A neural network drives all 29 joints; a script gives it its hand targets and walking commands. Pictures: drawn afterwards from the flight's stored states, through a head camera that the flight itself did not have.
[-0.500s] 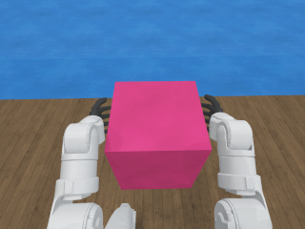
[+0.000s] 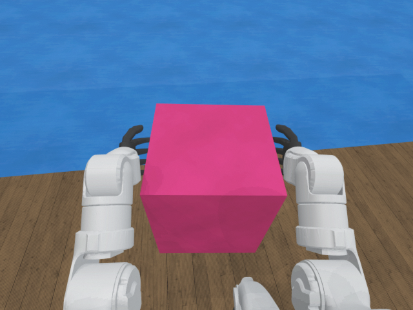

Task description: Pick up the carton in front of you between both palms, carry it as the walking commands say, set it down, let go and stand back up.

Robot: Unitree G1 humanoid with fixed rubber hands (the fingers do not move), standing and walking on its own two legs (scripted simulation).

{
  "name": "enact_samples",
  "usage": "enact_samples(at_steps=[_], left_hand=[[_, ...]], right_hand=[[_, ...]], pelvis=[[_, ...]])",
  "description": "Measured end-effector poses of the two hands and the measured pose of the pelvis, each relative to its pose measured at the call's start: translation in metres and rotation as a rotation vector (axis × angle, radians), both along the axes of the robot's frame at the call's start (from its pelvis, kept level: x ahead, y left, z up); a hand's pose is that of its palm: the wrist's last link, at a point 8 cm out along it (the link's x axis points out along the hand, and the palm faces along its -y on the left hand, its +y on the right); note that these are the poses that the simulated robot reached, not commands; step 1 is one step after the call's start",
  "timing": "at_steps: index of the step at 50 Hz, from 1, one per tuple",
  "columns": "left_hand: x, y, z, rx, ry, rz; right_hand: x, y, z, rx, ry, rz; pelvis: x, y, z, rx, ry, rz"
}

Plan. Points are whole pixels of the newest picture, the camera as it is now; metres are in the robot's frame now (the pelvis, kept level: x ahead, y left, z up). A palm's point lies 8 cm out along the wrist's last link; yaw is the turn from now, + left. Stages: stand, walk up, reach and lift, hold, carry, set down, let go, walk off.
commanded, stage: carry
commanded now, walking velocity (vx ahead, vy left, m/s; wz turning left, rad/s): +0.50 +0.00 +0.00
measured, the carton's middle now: (209, 183) +0.36 -0.02 +0.03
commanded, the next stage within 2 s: none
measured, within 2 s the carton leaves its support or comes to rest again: neither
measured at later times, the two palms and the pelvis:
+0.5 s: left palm (145, 89) +0.64 +0.13 +0.05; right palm (254, 82) +0.67 -0.17 +0.05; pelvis +0.30 -0.04 -0.03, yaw +2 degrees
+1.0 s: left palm (151, 36) +0.97 +0.14 +0.03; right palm (236, 38) +0.95 -0.16 +0.03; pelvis +0.60 +0.01 -0.07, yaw -1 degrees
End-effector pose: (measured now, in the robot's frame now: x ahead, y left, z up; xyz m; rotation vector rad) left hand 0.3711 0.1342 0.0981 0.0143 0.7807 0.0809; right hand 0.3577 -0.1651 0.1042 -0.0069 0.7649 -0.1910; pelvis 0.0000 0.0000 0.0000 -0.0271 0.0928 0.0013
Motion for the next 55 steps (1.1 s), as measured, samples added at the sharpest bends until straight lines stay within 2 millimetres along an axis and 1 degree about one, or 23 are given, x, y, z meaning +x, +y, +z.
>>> enact_samples(at_steps=[4,7,10,12,13,15,18,21,24,28,31,34,36,39,40,42,45,48,51,55], left_hand=[[0.047,-0.002,0.008,-0.010,-0.049,0.019],[0.086,-0.006,0.011,-0.012,-0.074,0.029],[0.129,-0.014,0.006,0.001,-0.082,0.033],[0.156,-0.017,-0.001,0.021,-0.087,0.046],[0.168,-0.018,-0.006,0.037,-0.084,0.052],[0.185,-0.016,-0.021,0.059,-0.044,0.065],[0.201,-0.009,-0.042,0.057,0.035,0.093],[0.223,-0.005,-0.050,0.054,0.062,0.111],[0.253,-0.002,-0.048,0.051,0.045,0.124],[0.301,0.001,-0.039,0.045,-0.001,0.129],[0.343,0.004,-0.029,0.044,-0.046,0.122],[0.388,0.010,-0.021,0.044,-0.089,0.113],[0.419,0.016,-0.020,0.044,-0.108,0.107],[0.469,0.024,-0.029,0.037,-0.127,0.081],[0.486,0.025,-0.034,0.032,-0.126,0.070],[0.513,0.024,-0.047,0.020,-0.088,0.047],[0.543,0.017,-0.063,0.028,-0.008,0.007],[0.573,0.012,-0.071,0.031,0.031,-0.017],[0.606,0.009,-0.073,0.022,0.029,-0.019],[0.651,0.009,-0.069,0.003,-0.006,-0.003]], right_hand=[[0.052,-0.002,0.010,0.002,-0.050,0.008],[0.093,-0.007,0.012,0.004,-0.074,0.014],[0.137,-0.014,0.004,0.008,-0.081,0.025],[0.169,-0.018,-0.008,0.014,-0.086,0.049],[0.185,-0.018,-0.015,0.023,-0.084,0.061],[0.209,-0.016,-0.032,0.033,-0.043,0.085],[0.235,-0.009,-0.051,0.020,0.035,0.124],[0.264,-0.004,-0.058,0.017,0.061,0.146],[0.297,-0.001,-0.057,0.025,0.044,0.148],[0.343,0.001,-0.049,0.039,-0.001,0.133],[0.381,0.004,-0.040,0.044,-0.046,0.119],[0.423,0.009,-0.031,0.044,-0.089,0.110],[0.453,0.016,-0.029,0.039,-0.108,0.109],[0.498,0.023,-0.033,0.015,-0.127,0.096],[0.511,0.025,-0.036,-0.003,-0.125,0.091],[0.530,0.023,-0.047,-0.022,-0.088,0.075],[0.549,0.016,-0.066,-0.016,-0.006,0.039],[0.572,0.011,-0.074,-0.009,0.034,0.014],[0.602,0.009,-0.075,-0.004,0.031,-0.002],[0.649,0.008,-0.068,-0.003,-0.006,-0.005]], pelvis=[[0.048,-0.005,-0.001,0.005,0.005,0.009],[0.089,-0.012,-0.008,0.017,0.005,0.015],[0.136,-0.020,-0.023,0.033,-0.005,0.024],[0.169,-0.026,-0.039,0.054,-0.021,0.040],[0.182,-0.027,-0.046,0.045,-0.023,0.037],[0.201,-0.031,-0.049,0.033,-0.026,0.031],[0.230,-0.038,-0.045,0.045,-0.029,0.028],[0.257,-0.043,-0.039,0.051,-0.024,0.033],[0.286,-0.044,-0.036,0.056,-0.015,0.031],[0.330,-0.041,-0.033,0.060,-0.007,0.023],[0.367,-0.036,-0.035,0.056,-0.005,0.014],[0.409,-0.028,-0.043,0.041,-0.003,0.009],[0.440,-0.021,-0.052,0.030,-0.006,0.003],[0.490,-0.011,-0.076,0.005,-0.027,-0.017],[0.503,-0.009,-0.082,0.018,-0.027,-0.013],[0.522,-0.005,-0.086,0.028,-0.028,-0.008],[0.550,0.004,-0.083,0.015,-0.025,-0.001],[0.578,0.010,-0.077,0.009,-0.019,-0.007],[0.607,0.012,-0.073,0.004,-0.010,-0.010],[0.650,0.010,-0.070,0.001,0.001,-0.004]])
